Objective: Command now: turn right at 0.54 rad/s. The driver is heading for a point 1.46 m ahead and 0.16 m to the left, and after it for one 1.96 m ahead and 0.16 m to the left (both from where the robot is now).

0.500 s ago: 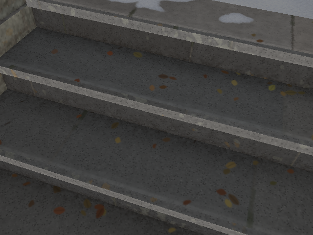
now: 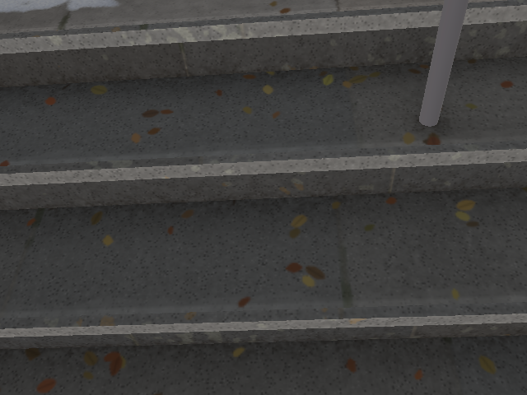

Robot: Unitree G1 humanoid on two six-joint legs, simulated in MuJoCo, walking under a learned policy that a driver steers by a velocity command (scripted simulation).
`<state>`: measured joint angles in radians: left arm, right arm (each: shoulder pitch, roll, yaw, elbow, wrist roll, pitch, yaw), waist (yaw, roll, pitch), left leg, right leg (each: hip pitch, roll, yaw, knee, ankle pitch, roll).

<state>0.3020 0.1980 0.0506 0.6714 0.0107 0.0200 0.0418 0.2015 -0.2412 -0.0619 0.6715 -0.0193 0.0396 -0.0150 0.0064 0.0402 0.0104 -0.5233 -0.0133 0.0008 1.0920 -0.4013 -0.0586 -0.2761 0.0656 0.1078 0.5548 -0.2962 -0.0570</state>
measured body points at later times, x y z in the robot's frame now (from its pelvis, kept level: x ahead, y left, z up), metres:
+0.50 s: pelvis +0.00 +0.08 +0.01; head +0.02 +0.11 +0.45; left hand +0.14 +0.30 -0.14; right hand +0.07 -0.16 -0.10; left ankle +0.04 +0.15 -0.74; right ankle -0.05 -0.06 -0.68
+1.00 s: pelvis +0.07 +0.08 +0.00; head +0.09 +0.07 +0.45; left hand +0.11 +0.35 -0.12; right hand +0.27 -0.14 -0.11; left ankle +0.03 +0.19 -0.49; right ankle +0.03 -0.03 -0.74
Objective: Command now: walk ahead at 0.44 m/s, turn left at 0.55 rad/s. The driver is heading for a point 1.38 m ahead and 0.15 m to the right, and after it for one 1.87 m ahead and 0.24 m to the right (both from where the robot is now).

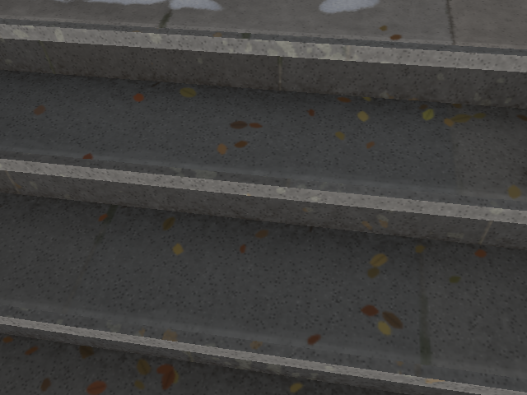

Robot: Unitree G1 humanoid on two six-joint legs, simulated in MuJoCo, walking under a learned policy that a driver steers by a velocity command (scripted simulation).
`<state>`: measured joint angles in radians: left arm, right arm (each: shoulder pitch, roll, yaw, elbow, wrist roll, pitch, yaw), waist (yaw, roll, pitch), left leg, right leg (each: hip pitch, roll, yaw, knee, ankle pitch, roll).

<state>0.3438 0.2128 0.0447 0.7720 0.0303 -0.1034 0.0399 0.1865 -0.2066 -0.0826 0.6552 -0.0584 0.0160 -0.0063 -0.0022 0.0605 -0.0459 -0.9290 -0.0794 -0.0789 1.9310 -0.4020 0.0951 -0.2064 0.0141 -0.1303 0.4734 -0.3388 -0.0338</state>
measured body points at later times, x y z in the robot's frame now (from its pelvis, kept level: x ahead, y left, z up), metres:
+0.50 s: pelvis +0.29 +0.10 +0.14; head +0.31 +0.10 +0.59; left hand +0.42 +0.34 +0.04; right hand +0.34 -0.15 +0.00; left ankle +0.29 +0.16 -0.58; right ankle +0.28 -0.03 -0.34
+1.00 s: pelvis +0.59 +0.07 +0.28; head +0.59 +0.08 +0.73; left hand +0.68 +0.32 +0.14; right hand +0.73 -0.18 +0.22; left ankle +0.59 +0.21 -0.18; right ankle +0.57 +0.05 -0.42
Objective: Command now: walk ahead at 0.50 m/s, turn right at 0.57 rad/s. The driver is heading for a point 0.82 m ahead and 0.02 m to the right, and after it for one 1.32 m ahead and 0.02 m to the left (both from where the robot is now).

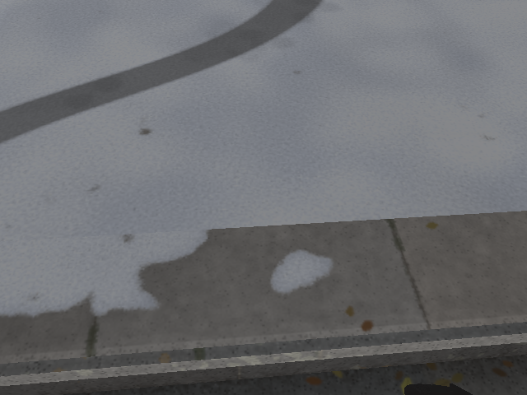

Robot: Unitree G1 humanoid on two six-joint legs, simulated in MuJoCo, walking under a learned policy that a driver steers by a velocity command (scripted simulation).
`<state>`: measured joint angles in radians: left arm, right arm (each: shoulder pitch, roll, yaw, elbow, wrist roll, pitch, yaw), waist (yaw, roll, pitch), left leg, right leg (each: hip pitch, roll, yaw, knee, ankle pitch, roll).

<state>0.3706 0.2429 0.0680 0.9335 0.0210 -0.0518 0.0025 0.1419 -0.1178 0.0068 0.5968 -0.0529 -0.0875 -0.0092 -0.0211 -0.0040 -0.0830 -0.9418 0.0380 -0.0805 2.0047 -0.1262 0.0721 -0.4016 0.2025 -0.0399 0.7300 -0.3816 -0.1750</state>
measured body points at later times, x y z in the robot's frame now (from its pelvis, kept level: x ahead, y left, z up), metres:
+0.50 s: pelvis +0.29 +0.03 +0.16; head +0.30 +0.03 +0.61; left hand +0.57 +0.18 +0.11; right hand +0.25 -0.22 +0.03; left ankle +0.31 +0.13 -0.55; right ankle +0.27 -0.10 -0.32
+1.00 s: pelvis +0.57 -0.15 +0.29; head +0.58 -0.16 +0.74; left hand +0.72 +0.08 +0.17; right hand +0.65 -0.43 +0.18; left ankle +0.53 +0.00 -0.23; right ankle +0.59 -0.23 -0.39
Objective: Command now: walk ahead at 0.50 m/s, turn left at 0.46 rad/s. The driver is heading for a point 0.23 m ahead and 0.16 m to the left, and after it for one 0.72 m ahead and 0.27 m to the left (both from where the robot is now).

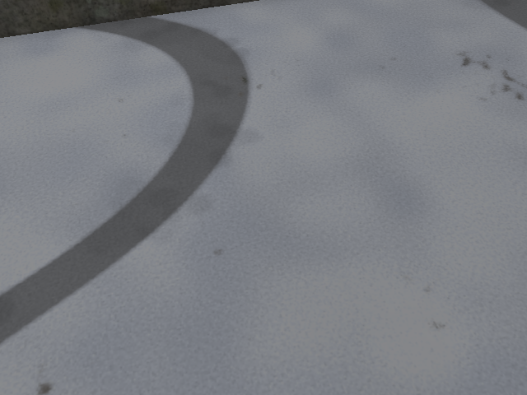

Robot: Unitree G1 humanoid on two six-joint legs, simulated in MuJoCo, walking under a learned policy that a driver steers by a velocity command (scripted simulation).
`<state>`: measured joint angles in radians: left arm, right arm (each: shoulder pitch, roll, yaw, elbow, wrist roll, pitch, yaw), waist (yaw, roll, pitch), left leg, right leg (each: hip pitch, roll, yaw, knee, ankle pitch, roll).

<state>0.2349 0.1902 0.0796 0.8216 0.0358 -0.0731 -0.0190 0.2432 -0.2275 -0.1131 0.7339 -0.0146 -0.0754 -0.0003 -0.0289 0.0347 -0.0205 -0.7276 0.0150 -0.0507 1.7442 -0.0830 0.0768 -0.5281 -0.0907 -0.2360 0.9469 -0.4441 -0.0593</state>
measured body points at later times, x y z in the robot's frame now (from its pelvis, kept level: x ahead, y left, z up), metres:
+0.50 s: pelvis +0.27 +0.03 +0.04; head +0.28 +0.03 +0.49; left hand +0.32 +0.31 -0.07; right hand +0.39 -0.23 -0.09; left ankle +0.28 +0.07 -0.68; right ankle +0.20 -0.12 -0.58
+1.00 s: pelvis +0.56 +0.08 +0.05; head +0.58 +0.08 +0.49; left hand +0.55 +0.38 -0.04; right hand +0.77 -0.12 -0.07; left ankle +0.40 +0.10 -0.59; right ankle +0.67 +0.02 -0.68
